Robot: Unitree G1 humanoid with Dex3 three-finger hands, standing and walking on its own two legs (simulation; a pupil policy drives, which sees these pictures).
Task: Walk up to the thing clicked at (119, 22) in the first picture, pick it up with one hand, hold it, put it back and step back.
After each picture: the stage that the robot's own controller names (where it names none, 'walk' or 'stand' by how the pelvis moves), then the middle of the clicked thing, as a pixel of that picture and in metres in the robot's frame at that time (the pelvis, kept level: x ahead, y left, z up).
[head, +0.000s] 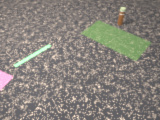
stand; (121, 16) +1.93 -0.58 -0.65
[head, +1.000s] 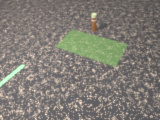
walk; (94, 22) +1.85 -0.10 -0.63
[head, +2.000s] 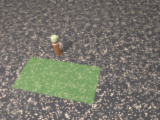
walk; (56, 45) +1.29 +0.32 -0.65
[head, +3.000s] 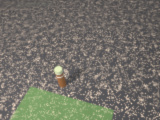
walk; (60, 77) +0.87 +0.26 -0.65
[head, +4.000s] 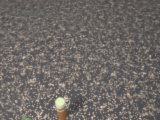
walk; (61, 109) +0.57 +0.16 -0.63
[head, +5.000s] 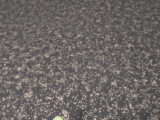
stand; out of the picture +0.43 +0.19 -0.65
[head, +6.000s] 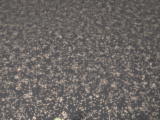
stand; out of the picture +0.43 +0.18 -0.66
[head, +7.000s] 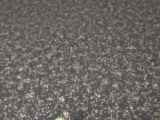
stand; out of the picture +0.43 +0.17 -0.66
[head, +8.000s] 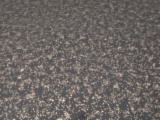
stand; out of the picture +0.43 +0.17 -0.66
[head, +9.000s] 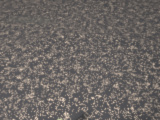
go down; out of the picture +0.42 +0.17 -0.66
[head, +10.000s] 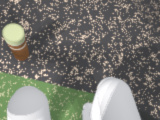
go down; (18, 45) +0.51 +0.20 -0.27
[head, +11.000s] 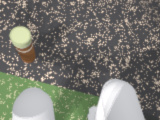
approach; (25, 47) +0.51 +0.20 -0.26
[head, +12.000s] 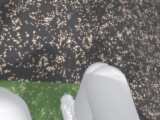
close in; out of the picture +0.50 +0.25 -0.17
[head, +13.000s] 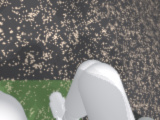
close; out of the picture +0.50 +0.27 -0.17
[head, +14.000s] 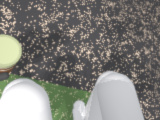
lift; (2, 60) +0.38 +0.22 -0.11
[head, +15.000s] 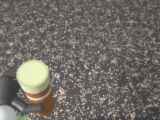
hold; (40, 93) +0.31 +0.14 +0.04
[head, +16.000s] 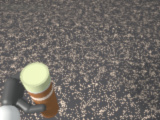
hold; (43, 94) +0.31 +0.13 +0.04
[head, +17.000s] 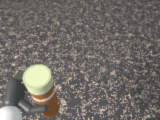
hold; (45, 95) +0.31 +0.13 +0.03
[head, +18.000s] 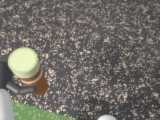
crouch; (33, 76) +0.38 +0.15 -0.02
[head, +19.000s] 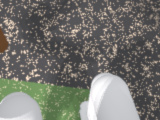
lower; out of the picture +0.51 +0.21 -0.05
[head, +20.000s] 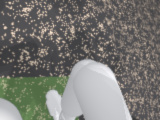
lower; out of the picture +0.48 +0.25 -0.17
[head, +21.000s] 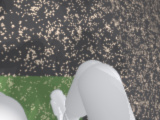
lower; out of the picture +0.47 +0.25 -0.17
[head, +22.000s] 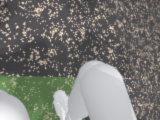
lower; out of the picture +0.46 +0.25 -0.17
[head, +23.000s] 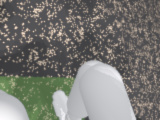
lower; out of the picture +0.45 +0.25 -0.17
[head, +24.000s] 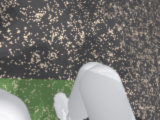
open; out of the picture +0.47 +0.23 -0.17
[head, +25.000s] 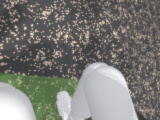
stand; out of the picture +0.46 +0.23 -0.18
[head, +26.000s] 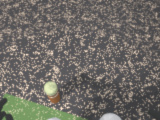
walk; (53, 93) +0.44 +0.15 -0.47
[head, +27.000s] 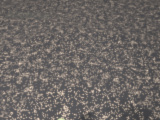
stand; out of the picture +0.41 +0.14 -0.60
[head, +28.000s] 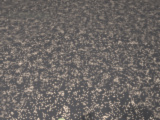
stand; out of the picture +0.41 +0.14 -0.60
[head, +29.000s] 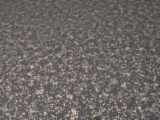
stand; out of the picture +0.42 +0.12 -0.65
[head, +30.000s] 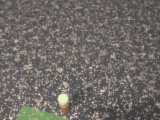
walk; (64, 104) +0.47 +0.12 -0.63
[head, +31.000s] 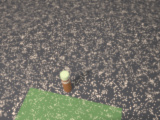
walk; (66, 82) +0.71 +0.17 -0.64
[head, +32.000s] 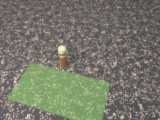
stand; (62, 57) +1.01 +0.18 -0.63
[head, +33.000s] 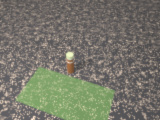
stand; (70, 63) +1.05 +0.10 -0.65
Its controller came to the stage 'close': yes
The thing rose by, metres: 0.68
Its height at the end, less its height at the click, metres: +0.00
